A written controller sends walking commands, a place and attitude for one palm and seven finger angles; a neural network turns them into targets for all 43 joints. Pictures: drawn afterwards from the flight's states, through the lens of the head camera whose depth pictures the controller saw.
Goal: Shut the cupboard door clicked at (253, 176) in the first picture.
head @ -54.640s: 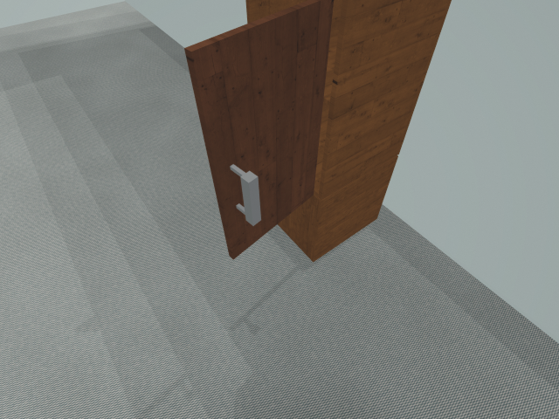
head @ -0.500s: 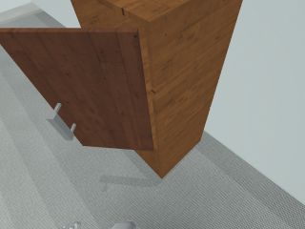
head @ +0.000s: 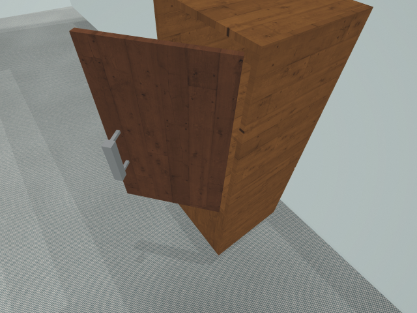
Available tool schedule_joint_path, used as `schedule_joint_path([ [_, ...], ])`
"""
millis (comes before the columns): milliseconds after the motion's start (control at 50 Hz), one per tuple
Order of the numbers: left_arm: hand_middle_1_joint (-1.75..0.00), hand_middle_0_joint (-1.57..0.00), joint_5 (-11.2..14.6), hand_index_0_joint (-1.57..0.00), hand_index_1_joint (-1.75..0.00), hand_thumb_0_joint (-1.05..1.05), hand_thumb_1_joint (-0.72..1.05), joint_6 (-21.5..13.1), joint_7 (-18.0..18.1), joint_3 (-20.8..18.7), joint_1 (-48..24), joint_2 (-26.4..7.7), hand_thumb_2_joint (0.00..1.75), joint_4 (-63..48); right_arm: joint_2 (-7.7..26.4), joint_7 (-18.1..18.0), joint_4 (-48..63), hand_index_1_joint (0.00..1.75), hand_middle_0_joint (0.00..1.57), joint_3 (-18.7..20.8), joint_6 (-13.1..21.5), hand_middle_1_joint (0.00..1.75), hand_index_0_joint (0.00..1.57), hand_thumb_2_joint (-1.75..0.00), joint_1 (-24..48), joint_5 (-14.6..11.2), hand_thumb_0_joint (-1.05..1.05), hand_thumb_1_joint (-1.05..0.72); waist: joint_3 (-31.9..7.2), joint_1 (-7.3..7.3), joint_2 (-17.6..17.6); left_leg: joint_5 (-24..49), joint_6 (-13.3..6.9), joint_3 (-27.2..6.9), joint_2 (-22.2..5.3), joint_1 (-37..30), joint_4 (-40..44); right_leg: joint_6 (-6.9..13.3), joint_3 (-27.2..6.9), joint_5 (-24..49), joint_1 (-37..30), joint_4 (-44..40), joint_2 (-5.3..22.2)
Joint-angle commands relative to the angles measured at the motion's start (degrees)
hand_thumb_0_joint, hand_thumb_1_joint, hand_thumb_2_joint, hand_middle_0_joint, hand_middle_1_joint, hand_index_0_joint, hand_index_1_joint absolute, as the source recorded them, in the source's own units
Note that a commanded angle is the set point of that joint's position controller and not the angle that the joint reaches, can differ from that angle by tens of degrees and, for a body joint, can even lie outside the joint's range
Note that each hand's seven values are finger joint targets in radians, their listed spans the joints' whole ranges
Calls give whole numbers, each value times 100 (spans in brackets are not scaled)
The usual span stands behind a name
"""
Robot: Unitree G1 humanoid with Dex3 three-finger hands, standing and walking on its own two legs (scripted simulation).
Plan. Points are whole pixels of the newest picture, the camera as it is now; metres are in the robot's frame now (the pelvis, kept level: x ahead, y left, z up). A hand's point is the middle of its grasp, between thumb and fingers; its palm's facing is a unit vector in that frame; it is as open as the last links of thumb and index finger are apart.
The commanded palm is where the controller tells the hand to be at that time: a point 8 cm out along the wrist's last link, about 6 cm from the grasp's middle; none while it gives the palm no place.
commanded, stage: come to a stop and stand still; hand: left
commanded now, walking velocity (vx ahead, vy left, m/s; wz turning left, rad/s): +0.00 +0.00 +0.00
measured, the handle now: (118, 155) +0.51 +0.32 -0.08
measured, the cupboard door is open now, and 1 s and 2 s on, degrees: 41 41 41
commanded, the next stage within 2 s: look again from close up in 0.92 s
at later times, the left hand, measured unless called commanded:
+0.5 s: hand out of the picture +0.03 +0.17 -0.17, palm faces +0.02 -0.98 -0.17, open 7.3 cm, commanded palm none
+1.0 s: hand out of the picture +0.04 +0.16 -0.17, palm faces +0.05 -0.98 -0.17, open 7.3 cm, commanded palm none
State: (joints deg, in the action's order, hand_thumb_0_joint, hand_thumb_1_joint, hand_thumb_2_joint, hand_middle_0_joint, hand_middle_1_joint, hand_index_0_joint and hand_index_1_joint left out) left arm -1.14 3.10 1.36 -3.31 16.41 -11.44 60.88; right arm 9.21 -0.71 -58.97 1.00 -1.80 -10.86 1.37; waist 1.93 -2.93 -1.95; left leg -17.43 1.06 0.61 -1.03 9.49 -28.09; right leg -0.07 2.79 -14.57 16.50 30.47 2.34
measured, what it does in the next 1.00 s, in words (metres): stands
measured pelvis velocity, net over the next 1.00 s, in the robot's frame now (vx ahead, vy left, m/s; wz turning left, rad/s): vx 0.04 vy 0.00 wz -0.02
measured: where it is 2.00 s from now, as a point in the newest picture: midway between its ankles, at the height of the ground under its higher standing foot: outside the picture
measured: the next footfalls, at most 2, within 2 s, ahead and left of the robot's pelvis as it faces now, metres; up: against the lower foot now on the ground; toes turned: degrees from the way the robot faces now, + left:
none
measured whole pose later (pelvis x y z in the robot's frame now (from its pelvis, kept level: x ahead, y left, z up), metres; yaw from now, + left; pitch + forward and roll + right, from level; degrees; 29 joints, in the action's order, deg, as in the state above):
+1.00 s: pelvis +0.04 +0.00 +0.01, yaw -1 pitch -1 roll -1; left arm -0.3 0.2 1.9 -1.2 15.5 -8.1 65.2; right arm 7.1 -2.4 -64.6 0.1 0.7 -16.6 0.6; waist 2.7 -0.7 -0.4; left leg -18.1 1.5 1.3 -2.6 2.4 -21.5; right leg 0.0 2.2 -12.8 9.6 23.4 0.4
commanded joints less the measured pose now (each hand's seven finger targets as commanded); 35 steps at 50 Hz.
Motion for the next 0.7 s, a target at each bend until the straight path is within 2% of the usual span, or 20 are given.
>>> schedule_joint_path([
  [0,-30,-20,-35,-20,-30,0,90,-140,-66,28,109,-276,90,-130,878,-120,235,30,20,116,109,30,20,-90,106,-24,0,-90,605,57,1196,-942,-405,-710,-752,1265,1705,25,-183,302,-585,-270,9],
  [20,-30,-20,-28,-20,-30,0,90,-160,-67,44,163,-281,90,-68,834,-129,183,30,20,105,125,30,20,-90,26,-35,0,-90,551,63,1120,-779,-387,-638,-690,1129,1628,25,-233,389,-625,-402,28],
  [40,-30,-20,-27,-20,-30,0,90,-175,-62,54,226,-309,90,-7,827,-133,140,30,20,110,129,30,20,-90,-47,-54,0,-90,570,59,900,-650,-380,-583,-653,966,1571,31,-260,427,-612,-549,37],
  [80,-30,-20,-24,-20,-30,0,90,-204,-55,87,218,-345,90,93,801,-119,71,30,20,98,134,30,20,-90,-211,-62,0,-90,557,114,612,-924,-316,-542,-567,951,1543,17,-381,287,-644,-780,99],
  [140,-30,-20,-8,-20,-30,0,90,-254,-39,120,226,-325,90,169,709,-119,-23,30,20,83,153,30,20,-90,-469,-85,0,-90,542,187,79,-493,-278,-386,-451,630,1339,35,-522,271,-516,-1068,164],
  [220,-30,-20,31,-20,-30,0,90,-322,-6,149,257,-242,90,266,589,-140,-162,30,20,30,234,30,20,-90,-710,-88,0,-90,78,238,115,455,-244,-260,-442,148,1147,70,-553,736,-662,-1081,270],
  [300,-30,-20,48,-20,-30,0,90,-354,20,143,290,-230,90,323,521,-169,-285,30,20,2,282,30,20,-90,-862,-95,0,-90,-123,239,192,1119,-205,-171,-484,-27,1038,109,-473,1279,-891,-969,310],
  [360,-30,-20,53,-20,-30,0,90,-339,41,146,280,-178,90,350,447,-190,-366,30,20,-19,277,30,20,-90,-933,-88,0,-90,130,230,246,1253,-186,-152,-488,56,1065,133,-454,1374,-871,-934,298],
  [440,-30,-20,56,-20,-30,0,90,-337,59,132,281,-139,90,347,357,-205,-448,30,20,-23,274,30,20,-90,-1080,-93,0,-90,246,220,159,1274,-181,-128,-484,102,1080,150,-429,1419,-926,-923,279],
  [460,-30,-20,65,-20,-30,0,90,-331,59,145,278,-146,90,367,357,-208,-468,30,20,-28,270,30,20,-90,-1085,-84,0,-90,264,218,266,1260,-174,-125,-475,107,1070,150,-455,1436,-923,-921,294],
  [560,-30,-20,71,-20,-30,0,90,-331,70,128,244,-143,90,341,306,-227,-512,30,20,-25,274,30,20,-90,-1192,-81,0,-90,222,230,337,1548,-162,-94,-485,46,1028,173,-413,1722,-1018,-844,286],
  [600,-30,-20,75,-20,-30,0,90,-343,73,121,234,-152,90,320,298,-228,-513,30,20,-16,279,30,20,-90,-1247,-82,0,-90,118,243,271,1644,-157,-100,-484,-5,1008,182,-418,1854,-1085,-818,284],
  [660,-30,-20,72,-20,-30,0,90,-338,74,130,213,-149,90,304,286,-225,-519,30,20,-9,266,30,20,-90,-1238,-83,0,-90,275,245,171,1522,-164,-100,-472,34,1019,175,-416,1786,-1026,-861,285],
  [680,-30,-20,72,-20,-30,0,90,-347,74,125,234,-150,90,303,288,-223,-512,30,20,-11,269,30,20,-90,-1237,-80,0,-90,200,239,157,1541,-165,-85,-471,-12,1007,177,-421,1860,-1048,-859,298],
])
